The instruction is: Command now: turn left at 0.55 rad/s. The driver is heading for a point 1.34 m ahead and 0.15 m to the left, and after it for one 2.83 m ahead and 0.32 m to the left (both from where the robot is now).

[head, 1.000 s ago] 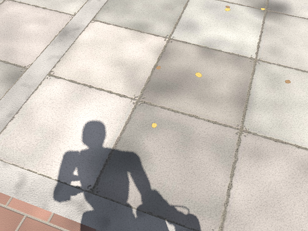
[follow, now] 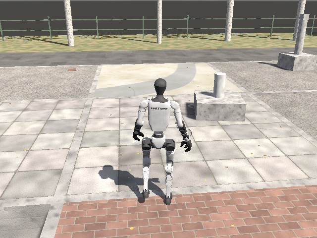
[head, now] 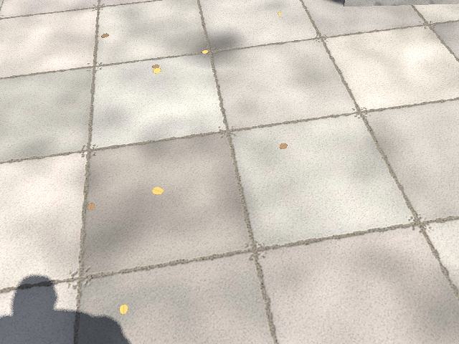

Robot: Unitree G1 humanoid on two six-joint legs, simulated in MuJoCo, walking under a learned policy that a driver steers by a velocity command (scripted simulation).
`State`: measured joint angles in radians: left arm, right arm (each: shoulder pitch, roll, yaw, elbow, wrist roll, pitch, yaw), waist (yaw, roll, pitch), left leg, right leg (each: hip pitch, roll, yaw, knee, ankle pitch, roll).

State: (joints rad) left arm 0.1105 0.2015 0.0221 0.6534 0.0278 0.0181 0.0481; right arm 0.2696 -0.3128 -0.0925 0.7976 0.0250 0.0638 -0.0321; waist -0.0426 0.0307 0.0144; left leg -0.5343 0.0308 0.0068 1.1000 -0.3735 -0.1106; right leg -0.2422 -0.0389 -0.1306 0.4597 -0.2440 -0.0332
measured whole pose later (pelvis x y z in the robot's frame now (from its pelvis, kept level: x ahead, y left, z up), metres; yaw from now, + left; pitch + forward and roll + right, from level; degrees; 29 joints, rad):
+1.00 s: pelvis +0.50 +0.14 -0.01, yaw -7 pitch +1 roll -1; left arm 0.46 0.30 0.07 0.89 0.00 -0.07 -0.01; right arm 0.05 -0.24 0.04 0.61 -0.06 -0.07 0.03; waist 0.06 0.01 0.01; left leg -0.74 0.16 -0.07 0.87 -0.08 -0.03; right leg 0.01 0.21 0.12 0.29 -0.31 -0.17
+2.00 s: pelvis +1.39 +0.11 -0.04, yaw +20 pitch +0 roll -1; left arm 0.24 0.32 0.05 0.80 -0.03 -0.07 0.02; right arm 0.06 -0.34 -0.07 0.61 -0.02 -0.03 0.04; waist 0.05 0.01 0.11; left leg -0.55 -0.08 0.04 0.64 -0.09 0.13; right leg -0.21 -0.03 -0.07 1.16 -0.63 0.04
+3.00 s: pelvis +1.53 +0.05 +0.00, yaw +15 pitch +2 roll +0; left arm 0.08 0.27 0.07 0.73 0.01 0.03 0.04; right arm 0.15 -0.29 -0.09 0.73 0.03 0.07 0.02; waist -0.01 -0.01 0.08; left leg -0.43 0.08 0.06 0.81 -0.38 -0.06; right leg -0.20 -0.05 -0.24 0.46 -0.29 -0.04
